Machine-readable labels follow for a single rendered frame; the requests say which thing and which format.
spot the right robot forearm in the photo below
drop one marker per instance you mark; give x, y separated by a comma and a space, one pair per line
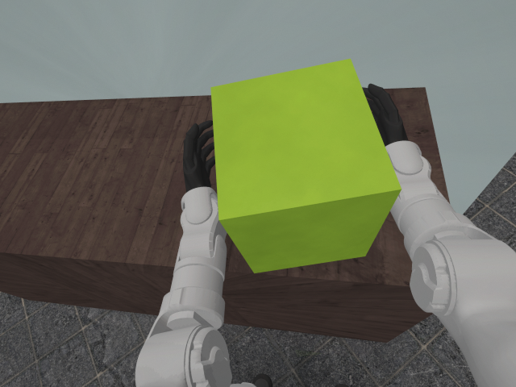
420, 211

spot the robot right upper arm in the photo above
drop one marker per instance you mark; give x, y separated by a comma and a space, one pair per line
470, 285

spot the pedestal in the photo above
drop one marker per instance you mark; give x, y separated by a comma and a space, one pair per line
90, 215

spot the robot left upper arm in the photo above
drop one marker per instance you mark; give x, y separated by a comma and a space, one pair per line
189, 357

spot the left robot forearm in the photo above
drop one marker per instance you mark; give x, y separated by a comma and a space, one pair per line
195, 297

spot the robot left hand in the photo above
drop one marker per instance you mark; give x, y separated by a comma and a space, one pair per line
195, 166

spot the robot right hand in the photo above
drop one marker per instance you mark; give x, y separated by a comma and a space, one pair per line
385, 113

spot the carton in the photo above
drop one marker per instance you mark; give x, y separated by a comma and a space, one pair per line
303, 175

